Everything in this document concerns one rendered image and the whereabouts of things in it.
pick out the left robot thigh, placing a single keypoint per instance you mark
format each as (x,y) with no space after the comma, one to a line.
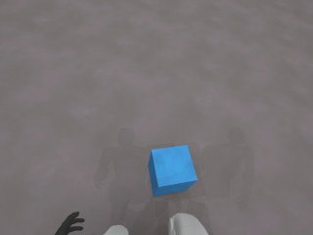
(117,230)

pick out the robot thigh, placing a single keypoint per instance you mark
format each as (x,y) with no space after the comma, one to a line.
(117,230)
(185,224)

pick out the carton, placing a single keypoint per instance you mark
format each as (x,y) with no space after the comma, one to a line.
(171,170)

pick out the robot left hand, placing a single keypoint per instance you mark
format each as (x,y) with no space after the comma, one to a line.
(67,227)

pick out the right robot thigh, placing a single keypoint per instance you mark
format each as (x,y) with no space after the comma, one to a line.
(185,224)

